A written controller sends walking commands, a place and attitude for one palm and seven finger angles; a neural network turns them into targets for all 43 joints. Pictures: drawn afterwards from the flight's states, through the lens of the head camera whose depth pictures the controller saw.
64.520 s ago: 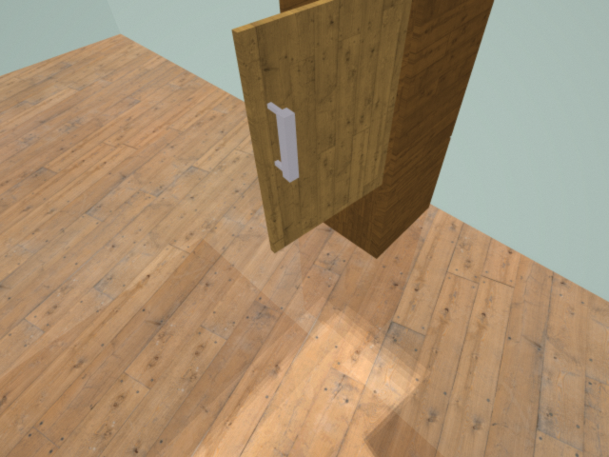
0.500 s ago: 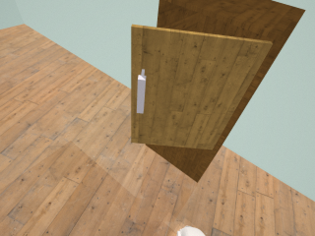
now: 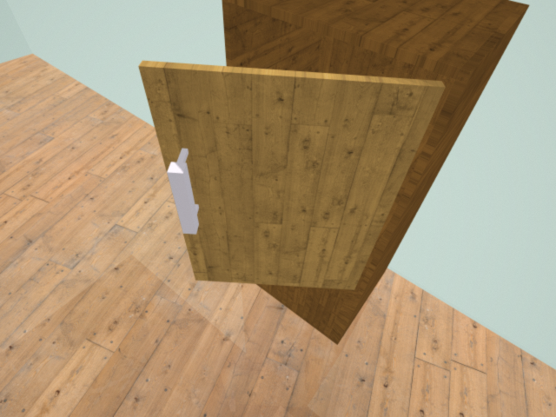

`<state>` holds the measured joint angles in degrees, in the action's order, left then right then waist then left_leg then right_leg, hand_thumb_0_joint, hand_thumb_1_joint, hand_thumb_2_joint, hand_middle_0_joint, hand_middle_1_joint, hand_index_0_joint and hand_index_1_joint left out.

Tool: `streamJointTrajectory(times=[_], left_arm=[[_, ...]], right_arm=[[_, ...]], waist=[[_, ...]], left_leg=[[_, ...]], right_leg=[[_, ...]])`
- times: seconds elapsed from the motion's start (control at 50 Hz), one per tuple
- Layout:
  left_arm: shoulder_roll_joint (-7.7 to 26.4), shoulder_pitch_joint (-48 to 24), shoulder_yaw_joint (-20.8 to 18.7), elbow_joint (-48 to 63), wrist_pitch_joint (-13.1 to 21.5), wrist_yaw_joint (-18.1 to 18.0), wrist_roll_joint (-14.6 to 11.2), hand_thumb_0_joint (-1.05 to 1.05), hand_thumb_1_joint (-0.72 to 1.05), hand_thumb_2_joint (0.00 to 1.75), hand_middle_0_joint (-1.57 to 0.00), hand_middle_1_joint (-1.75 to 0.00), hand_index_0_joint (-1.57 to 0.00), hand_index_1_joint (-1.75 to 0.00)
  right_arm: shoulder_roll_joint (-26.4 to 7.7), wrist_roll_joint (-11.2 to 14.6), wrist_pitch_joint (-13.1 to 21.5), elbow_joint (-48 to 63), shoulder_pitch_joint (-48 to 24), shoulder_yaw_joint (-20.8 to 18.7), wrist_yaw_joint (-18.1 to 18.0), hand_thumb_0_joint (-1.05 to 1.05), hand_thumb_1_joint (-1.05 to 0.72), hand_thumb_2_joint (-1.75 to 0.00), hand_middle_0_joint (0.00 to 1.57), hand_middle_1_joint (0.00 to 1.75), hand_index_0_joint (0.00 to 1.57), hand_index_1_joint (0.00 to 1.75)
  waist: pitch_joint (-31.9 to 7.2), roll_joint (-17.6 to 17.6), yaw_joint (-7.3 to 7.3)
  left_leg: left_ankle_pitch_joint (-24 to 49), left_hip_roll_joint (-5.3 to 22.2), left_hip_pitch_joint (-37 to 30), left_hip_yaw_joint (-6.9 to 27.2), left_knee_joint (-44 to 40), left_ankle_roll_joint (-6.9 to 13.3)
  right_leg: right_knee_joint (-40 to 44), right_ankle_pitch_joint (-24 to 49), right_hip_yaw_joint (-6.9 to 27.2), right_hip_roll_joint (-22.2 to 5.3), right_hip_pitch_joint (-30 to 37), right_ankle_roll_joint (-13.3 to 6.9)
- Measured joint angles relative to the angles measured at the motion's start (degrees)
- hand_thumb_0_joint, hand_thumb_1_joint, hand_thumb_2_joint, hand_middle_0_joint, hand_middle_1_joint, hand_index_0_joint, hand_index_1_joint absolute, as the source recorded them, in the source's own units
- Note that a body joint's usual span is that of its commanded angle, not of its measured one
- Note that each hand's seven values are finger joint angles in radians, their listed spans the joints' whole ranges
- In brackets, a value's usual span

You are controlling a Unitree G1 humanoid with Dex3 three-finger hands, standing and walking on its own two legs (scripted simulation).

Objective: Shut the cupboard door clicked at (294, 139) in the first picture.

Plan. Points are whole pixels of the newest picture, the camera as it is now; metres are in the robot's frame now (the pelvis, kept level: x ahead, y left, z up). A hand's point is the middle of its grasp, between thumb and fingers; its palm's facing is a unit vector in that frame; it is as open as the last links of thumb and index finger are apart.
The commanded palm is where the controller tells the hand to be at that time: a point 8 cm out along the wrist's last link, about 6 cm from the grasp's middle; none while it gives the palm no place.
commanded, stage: come to a stop and stand still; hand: left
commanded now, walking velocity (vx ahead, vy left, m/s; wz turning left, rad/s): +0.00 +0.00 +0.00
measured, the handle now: (187, 192) +0.48 +0.19 +0.03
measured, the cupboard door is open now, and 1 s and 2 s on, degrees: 35 35 35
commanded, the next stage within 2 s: look again from close up in 0.96 s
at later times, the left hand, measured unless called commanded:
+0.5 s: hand out of the picture +0.01 +0.14 -0.17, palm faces +0.07 -0.98 -0.20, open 7.4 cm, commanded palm none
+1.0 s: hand out of the picture -0.02 +0.13 -0.17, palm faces +0.07 -0.99 -0.14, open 7.4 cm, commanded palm none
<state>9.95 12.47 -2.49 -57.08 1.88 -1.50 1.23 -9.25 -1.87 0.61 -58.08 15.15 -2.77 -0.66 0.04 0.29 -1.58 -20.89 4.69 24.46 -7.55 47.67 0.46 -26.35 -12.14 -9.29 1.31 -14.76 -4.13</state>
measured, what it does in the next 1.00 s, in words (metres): steps on the spot: left foot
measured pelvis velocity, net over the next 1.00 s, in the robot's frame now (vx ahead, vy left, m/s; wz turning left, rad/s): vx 0.00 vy -0.02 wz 0.01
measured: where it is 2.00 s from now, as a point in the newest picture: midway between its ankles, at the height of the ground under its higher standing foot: outside the picture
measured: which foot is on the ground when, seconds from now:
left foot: up 0.00-0.04, down 0.06-1.00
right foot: down 0.00-1.00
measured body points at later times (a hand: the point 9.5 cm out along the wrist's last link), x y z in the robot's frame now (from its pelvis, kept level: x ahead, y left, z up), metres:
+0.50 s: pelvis +0.01 -0.03 +0.00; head +0.01 -0.03 +0.45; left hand +0.00 +0.19 -0.16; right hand +0.07 -0.26 -0.15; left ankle +0.04 +0.08 -0.74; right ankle +0.04 -0.12 -0.74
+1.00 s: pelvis +0.00 -0.02 +0.01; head +0.00 -0.01 +0.45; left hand -0.02 +0.19 -0.16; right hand -0.05 -0.21 -0.16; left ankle +0.04 +0.08 -0.74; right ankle +0.04 -0.12 -0.74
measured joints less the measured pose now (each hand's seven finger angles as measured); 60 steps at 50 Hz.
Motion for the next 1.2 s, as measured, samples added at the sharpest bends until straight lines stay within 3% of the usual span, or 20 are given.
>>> streamJointTrajectory(times=[0.04, 0.06, 0.1, 0.14, 0.2, 0.26, 0.38, 0.52, 0.74, 1.04, 1.12, 1.2], left_arm=[[0.09, 1.58, 0.28, -0.75, -0.48, 0.27, -0.25, -0.02, 0.94, 0.90, -0.20, -0.30, -0.20, -0.30], [0.03, 2.41, 0.42, -1.10, -0.72, 0.41, -0.44, -0.01, 0.93, 0.90, -0.20, -0.30, -0.20, -0.30], [0.26, 3.60, 0.41, -2.13, -1.46, 0.35, -0.78, -0.01, 0.93, 0.90, -0.20, -0.30, -0.20, -0.30], [-0.06, 4.46, 0.70, -3.04, -2.06, 0.22, -0.77, 0.00, 0.93, 0.90, -0.20, -0.30, -0.20, -0.30], [-1.06, 5.06, 1.37, -3.62, -2.26, 0.09, -0.64, 0.01, 0.93, 0.90, -0.20, -0.30, -0.20, -0.30], [-2.19, 5.64, 2.03, -3.91, -2.06, -0.08, -0.61, 0.01, 0.93, 0.90, -0.20, -0.30, -0.20, -0.30], [-2.81, 6.41, 2.24, -3.10, -2.28, -0.52, -0.40, 0.01, 0.91, 0.90, -0.20, -0.30, -0.20, -0.30], [-1.65, 5.27, 1.88, -2.80, -3.18, -0.75, -0.36, 0.01, 0.91, 0.90, -0.20, -0.30, -0.20, -0.30], [-0.91, 4.10, 1.44, -2.49, -2.67, -0.51, -0.36, 0.01, 0.92, 0.90, -0.20, -0.30, -0.20, -0.30], [-4.07, 7.32, 2.04, -6.01, -2.05, -0.55, -0.44, 0.01, 0.91, 0.90, -0.20, -0.30, -0.20, -0.30], [-5.15, 7.99, 3.28, -6.16, -0.91, -1.29, -0.08, 0.01, 0.91, 0.90, -0.20, -0.30, -0.20, -0.30], [-5.00, 9.02, 3.48, -6.20, -0.99, -1.34, -0.23, 0.01, 0.91, 0.90, -0.20, -0.30, -0.20, -0.30]], right_arm=[[0.43, 0.01, 0.95, 1.00, -1.09, 0.45, -0.07, 0.00, -0.92, -0.90, 0.19, 0.30, 0.20, 0.30], [0.63, 0.05, 1.52, 1.30, -1.35, 0.74, -0.17, 0.00, -0.92, -0.90, 0.19, 0.30, 0.20, 0.30], [1.70, 0.12, 1.93, 1.26, -1.90, 1.27, -0.73, 0.00, -0.92, -0.90, 0.19, 0.30, 0.20, 0.30], [2.03, 0.14, 1.83, 1.07, -2.41, 1.98, -1.47, -0.01, -0.93, -0.90, 0.20, 0.30, 0.20, 0.30], [1.80, 0.49, 1.29, 0.49, -3.61, 2.49, -2.17, -0.01, -0.94, -0.90, 0.20, 0.30, 0.20, 0.30], [1.36, 1.10, 0.15, -0.09, -5.19, 2.12, -2.15, -0.01, -0.94, -0.90, 0.20, 0.30, 0.20, 0.30], [0.53, 1.20, -1.81, 0.38, -6.39, 1.13, -1.44, 0.00, -0.93, -0.90, 0.20, 0.30, 0.21, 0.30], [0.10, 0.91, -3.02, -1.50, -3.53, 0.60, -0.91, 0.00, -0.92, -0.90, 0.20, 0.30, 0.20, 0.30], [2.15, 0.26, -2.40, -4.54, 4.05, 1.97, -0.29, 0.00, -0.92, -0.90, 0.20, 0.30, 0.20, 0.30], [5.08, 0.55, -1.16, -6.45, 6.31, 2.77, -0.67, 0.00, -0.91, -0.90, 0.20, 0.30, 0.20, 0.30], [4.06, 0.67, -1.21, -4.82, 4.39, 2.92, -0.29, 0.00, -0.91, -0.90, 0.20, 0.30, 0.20, 0.30], [2.66, 0.49, -0.63, -3.39, 3.84, 2.55, -0.42, 0.01, -0.92, -0.90, 0.20, 0.30, 0.20, 0.30]], waist=[[-0.52, 0.15, 0.68], [-0.74, 0.05, 0.91], [-0.91, 1.94, 1.52], [-0.78, 2.80, 2.28], [0.59, 2.63, 3.16], [1.90, 1.11, 3.82], [3.11, -0.49, 3.35], [2.28, 0.20, 2.64], [1.11, 0.67, 1.69], [0.77, 0.66, 1.64], [2.03, -0.86, 1.68], [1.05, -1.15, 0.60]], left_leg=[[2.91, -0.76, -4.34, -0.48, -9.34, -0.11], [4.59, -0.95, -6.37, -0.34, -13.04, 1.12], [4.17, -1.87, -7.69, -1.03, -13.05, 2.96], [3.79, -2.58, -9.44, -1.78, -14.23, 2.96], [4.60, -3.72, -11.43, -1.94, -16.38, 2.44], [5.55, -3.52, -12.42, -1.69, -18.16, 1.70], [7.25, -3.01, -11.23, -1.14, -18.95, 0.83], [8.50, -3.02, -10.89, -0.34, -19.12, 0.74], [11.44, -3.16, -10.13, 0.16, -22.51, 1.18], [11.69, -3.91, -10.30, -0.08, -23.39, 1.89], [9.51, -3.00, -8.19, 0.34, -18.97, 1.11], [8.06, -3.91, -8.10, 0.58, -16.83, 2.59]], right_leg=[[-1.54, -1.62, -0.02, 0.87, 0.56, -0.01], [-3.14, -2.88, -0.15, 1.30, 0.50, 0.08], [-6.83, -6.53, 0.80, 0.25, 0.18, 0.97], [-10.18, -10.59, 2.59, -0.91, -0.39, 2.43], [-6.63, -4.23, 5.04, -3.18, 1.15, 3.52], [-4.67, -3.48, 4.96, -2.82, 2.24, 3.30], [-4.28, -3.09, 4.32, -2.27, 1.09, 2.08], [-4.06, -2.24, 3.49, -2.29, 1.08, 1.65], [0.35, 1.36, 3.10, -1.91, 0.91, 2.01], [1.11, 1.73, 3.48, -2.51, 1.00, 2.72], [0.15, 1.54, 3.29, -1.86, 0.48, 2.88], [-2.64, -0.42, 3.11, -2.94, 0.33, 3.52]])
